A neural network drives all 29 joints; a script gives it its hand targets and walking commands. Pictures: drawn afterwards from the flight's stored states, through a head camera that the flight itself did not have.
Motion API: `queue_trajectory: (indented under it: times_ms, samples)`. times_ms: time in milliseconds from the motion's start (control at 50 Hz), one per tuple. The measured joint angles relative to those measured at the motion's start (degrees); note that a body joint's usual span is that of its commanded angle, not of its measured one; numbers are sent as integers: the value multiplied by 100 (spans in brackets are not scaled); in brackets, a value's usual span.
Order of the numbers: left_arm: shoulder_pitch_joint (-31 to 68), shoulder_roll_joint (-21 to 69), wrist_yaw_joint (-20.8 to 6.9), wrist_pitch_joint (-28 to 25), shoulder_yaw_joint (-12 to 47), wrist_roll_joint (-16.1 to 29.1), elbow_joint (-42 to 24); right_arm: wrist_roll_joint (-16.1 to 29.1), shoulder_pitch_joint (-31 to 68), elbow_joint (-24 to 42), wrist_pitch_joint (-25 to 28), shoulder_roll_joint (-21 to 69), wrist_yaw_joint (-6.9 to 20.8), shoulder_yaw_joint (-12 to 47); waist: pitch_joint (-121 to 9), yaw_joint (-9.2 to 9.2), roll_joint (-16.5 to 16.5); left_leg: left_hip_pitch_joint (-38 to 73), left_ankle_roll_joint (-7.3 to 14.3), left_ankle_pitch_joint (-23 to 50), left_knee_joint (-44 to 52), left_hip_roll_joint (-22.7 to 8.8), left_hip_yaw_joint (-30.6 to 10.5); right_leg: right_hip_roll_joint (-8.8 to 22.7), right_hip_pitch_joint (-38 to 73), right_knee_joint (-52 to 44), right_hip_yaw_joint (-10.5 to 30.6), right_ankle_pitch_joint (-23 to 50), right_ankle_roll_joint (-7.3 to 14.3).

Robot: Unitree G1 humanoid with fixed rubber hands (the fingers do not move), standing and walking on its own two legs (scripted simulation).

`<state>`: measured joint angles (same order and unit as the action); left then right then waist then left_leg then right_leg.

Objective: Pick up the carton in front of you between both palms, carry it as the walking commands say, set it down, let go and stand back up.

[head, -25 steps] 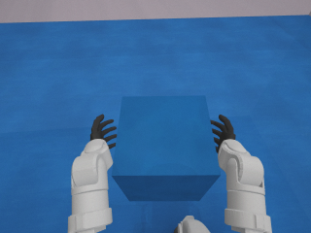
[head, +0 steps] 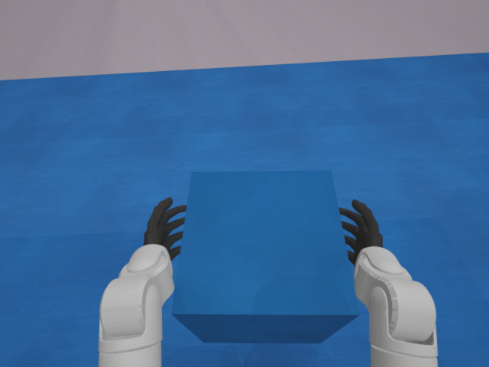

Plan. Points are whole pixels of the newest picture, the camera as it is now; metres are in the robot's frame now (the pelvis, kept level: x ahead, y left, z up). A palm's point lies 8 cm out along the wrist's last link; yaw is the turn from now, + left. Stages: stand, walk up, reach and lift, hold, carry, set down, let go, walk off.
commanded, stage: carry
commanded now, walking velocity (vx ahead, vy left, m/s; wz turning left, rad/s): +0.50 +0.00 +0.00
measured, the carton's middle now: (261, 265) +0.29 +0.00 +0.03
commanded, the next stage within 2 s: none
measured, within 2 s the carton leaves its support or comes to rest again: neither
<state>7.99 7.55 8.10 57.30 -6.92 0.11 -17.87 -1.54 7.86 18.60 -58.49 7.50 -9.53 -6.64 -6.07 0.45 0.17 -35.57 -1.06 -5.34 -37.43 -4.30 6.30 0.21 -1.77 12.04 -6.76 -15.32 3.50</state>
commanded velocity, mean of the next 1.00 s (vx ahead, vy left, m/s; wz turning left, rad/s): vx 0.06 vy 0.00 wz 0.00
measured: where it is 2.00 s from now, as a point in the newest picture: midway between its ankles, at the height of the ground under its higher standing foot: (260, 366)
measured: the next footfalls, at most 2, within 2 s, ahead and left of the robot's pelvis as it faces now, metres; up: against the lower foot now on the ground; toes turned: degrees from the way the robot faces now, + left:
left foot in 0.14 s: +0.28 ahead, +0.12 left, +0.00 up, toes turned +9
right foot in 0.52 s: +0.46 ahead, -0.11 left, +0.00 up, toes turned -13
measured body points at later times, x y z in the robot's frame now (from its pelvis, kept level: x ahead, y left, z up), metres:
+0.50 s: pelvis +0.30 +0.02 -0.01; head +0.27 +0.02 +0.44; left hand +0.54 +0.16 +0.07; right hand +0.53 -0.15 +0.07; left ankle +0.24 +0.12 -0.75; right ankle +0.41 -0.10 -0.74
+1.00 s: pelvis +0.39 +0.01 -0.02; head +0.37 +0.02 +0.43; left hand +0.63 +0.17 +0.07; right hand +0.63 -0.14 +0.07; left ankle +0.24 +0.12 -0.74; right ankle +0.42 -0.10 -0.75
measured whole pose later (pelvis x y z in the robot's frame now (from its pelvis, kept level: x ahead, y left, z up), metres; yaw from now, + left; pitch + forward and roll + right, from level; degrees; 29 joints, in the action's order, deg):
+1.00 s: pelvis +0.39 +0.01 -0.02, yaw +0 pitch +4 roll -1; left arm -4.2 7.7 8.5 65.0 -1.9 -0.4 -30.2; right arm -0.9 -5.0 30.5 -65.2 7.8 -8.9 -2.6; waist -8.2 0.8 -0.8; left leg -3.9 -1.8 -24.4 -27.3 -4.2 8.4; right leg 4.2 -21.6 31.5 -13.1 -12.3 1.1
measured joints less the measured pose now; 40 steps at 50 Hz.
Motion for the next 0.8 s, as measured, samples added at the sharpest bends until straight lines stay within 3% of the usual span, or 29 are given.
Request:
queue_trajectory:
  times_ms: [120,140,180,220,260,300,400,520,560,620,800]
  samples:
    - [-843,-18,31,491,360,-31,-768,121,-815,721,-478,-18,2,280,-334,-21,68,636,186,316,1083,234,515,83,835,350,119,-1008,-253]
    - [-967,-14,39,557,364,-37,-861,132,-906,745,-522,-9,2,331,-347,-39,126,784,368,361,1103,301,601,163,773,878,141,-1290,-303]
    - [-1138,1,51,683,300,-28,-903,122,-982,619,-586,-2,-2,428,-324,-97,258,799,580,-125,615,354,704,336,-25,2923,276,-1141,-351]
    - [-1260,18,65,787,280,-36,-965,133,-1044,579,-661,6,-2,469,-212,-112,191,1030,603,-463,613,297,730,223,-1021,4762,462,-1057,-296]
    - [-1304,25,66,817,323,-37,-1001,134,-1151,665,-678,19,-1,460,-85,-138,120,1378,485,-469,914,269,717,211,-1809,5422,416,-903,-270]
    - [-1315,27,57,787,392,-46,-1001,132,-1255,774,-651,31,5,425,-5,-162,75,1743,487,-458,1280,278,672,296,-2320,5029,307,-703,-287]
    - [-1355,31,-17,680,451,-102,-1049,78,-1321,909,-602,31,30,446,12,-179,26,2452,377,-647,1714,239,557,415,-2679,2786,41,-18,-391]
    - [-1328,29,-15,771,439,-108,-1228,57,-1273,1044,-670,24,65,485,-175,-58,137,2895,124,-1575,1059,268,512,514,-2234,1549,-284,1311,-385]
    - [-1309,25,4,733,469,-104,-1110,51,-1178,1000,-761,11,66,419,-312,-22,-123,2901,25,-1800,771,66,447,363,-2180,1755,-389,856,-166]
    - [-1128,4,29,821,471,-84,-930,21,-1107,945,-860,3,60,345,-400,-92,-382,2926,-77,-2028,758,-89,241,288,-2108,1867,-622,460,-69]
    - [-1171,13,37,730,434,-47,-1085,55,-1077,1019,-770,5,41,392,-218,92,-178,3018,-190,-1742,1076,-60,143,304,-2004,1678,-718,348,-86]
